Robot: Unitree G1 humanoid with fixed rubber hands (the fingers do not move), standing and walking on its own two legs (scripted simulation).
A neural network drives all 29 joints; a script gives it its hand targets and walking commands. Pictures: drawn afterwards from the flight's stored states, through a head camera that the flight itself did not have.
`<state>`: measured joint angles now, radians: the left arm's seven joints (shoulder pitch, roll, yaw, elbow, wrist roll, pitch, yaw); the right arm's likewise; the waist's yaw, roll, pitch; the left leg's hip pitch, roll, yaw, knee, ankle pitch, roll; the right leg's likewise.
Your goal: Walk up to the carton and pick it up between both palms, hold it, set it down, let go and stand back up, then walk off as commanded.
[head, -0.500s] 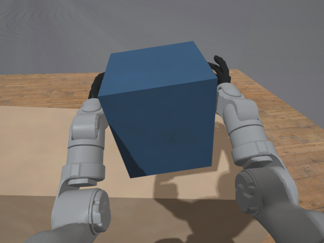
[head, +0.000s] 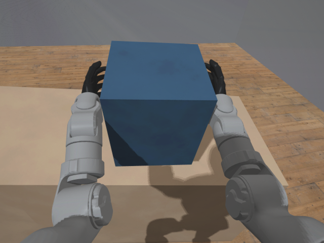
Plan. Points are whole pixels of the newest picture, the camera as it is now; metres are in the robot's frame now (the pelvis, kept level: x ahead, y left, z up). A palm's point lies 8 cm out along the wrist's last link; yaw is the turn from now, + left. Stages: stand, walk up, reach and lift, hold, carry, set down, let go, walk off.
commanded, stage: set down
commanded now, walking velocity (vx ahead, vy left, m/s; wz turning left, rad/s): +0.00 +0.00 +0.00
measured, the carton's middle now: (154, 107) +0.39 +0.01 +0.15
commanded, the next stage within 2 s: none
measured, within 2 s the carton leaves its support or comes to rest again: neither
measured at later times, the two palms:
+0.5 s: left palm (95, 98) +0.41 +0.16 +0.17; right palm (214, 97) +0.39 -0.14 +0.19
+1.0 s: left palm (102, 107) +0.41 +0.15 +0.14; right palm (213, 104) +0.41 -0.15 +0.15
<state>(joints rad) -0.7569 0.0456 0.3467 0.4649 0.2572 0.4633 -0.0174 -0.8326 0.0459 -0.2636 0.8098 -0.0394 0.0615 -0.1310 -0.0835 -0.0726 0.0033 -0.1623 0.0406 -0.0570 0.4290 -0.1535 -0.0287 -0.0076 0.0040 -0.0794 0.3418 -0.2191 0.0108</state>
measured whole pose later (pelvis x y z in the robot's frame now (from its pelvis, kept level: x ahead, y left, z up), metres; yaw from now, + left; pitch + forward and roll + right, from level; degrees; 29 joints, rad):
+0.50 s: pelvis +0.01 +0.00 +0.00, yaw +0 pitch -5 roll -2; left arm -0.72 0.04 0.34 0.47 0.27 0.44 -0.02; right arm -0.80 0.05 -0.27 0.81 -0.07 0.02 -0.12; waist -0.08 -0.07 0.02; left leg -0.16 0.04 -0.06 0.41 -0.15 -0.03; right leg -0.01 0.00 -0.08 0.32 -0.22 0.01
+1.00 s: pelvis +0.02 -0.01 +0.00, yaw +0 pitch -4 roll -1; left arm -0.67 -0.01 0.35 0.52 0.32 0.32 -0.01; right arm -0.74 0.05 -0.31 0.83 -0.16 -0.08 -0.08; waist -0.05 -0.04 0.03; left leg -0.16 0.04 -0.05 0.38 -0.15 -0.03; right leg -0.02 0.00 -0.08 0.32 -0.23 0.00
